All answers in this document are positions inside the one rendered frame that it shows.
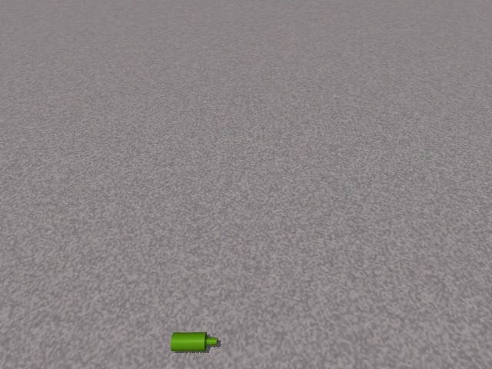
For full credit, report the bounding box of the bottle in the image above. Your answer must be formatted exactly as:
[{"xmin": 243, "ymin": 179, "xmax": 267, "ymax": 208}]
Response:
[{"xmin": 171, "ymin": 332, "xmax": 218, "ymax": 351}]

